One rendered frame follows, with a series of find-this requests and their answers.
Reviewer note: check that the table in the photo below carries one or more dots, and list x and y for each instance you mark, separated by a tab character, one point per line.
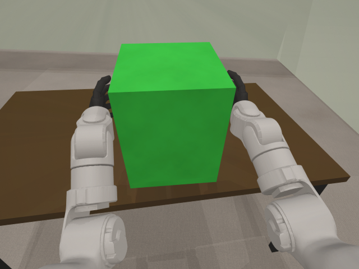
36	128

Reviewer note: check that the robot right upper arm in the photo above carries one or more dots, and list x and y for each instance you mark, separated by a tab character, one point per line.
302	226

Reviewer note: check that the robot left upper arm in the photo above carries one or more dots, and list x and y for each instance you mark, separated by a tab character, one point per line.
92	242

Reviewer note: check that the left robot forearm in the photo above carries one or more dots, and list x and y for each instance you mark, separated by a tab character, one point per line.
92	161

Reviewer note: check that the carton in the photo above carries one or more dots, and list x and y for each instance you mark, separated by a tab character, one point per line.
171	104

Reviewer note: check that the robot right hand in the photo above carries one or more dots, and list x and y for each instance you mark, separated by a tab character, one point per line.
240	93

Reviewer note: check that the robot left hand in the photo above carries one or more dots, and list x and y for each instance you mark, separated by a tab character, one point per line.
99	98

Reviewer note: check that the right robot forearm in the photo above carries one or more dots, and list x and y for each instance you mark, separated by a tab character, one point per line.
277	171

